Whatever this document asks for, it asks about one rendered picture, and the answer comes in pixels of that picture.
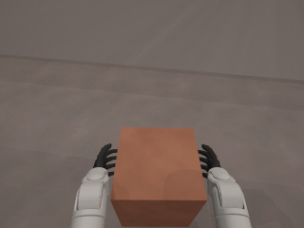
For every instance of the robot left forearm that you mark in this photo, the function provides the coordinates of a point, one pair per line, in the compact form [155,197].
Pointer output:
[89,208]

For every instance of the carton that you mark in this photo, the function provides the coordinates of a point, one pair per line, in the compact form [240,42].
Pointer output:
[157,179]

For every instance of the robot left hand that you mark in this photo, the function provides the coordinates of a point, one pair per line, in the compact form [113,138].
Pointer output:
[102,159]

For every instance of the robot right hand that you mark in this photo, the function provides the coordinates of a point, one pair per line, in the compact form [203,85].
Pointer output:
[211,159]

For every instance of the robot right forearm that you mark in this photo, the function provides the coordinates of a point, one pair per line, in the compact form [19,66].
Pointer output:
[229,205]

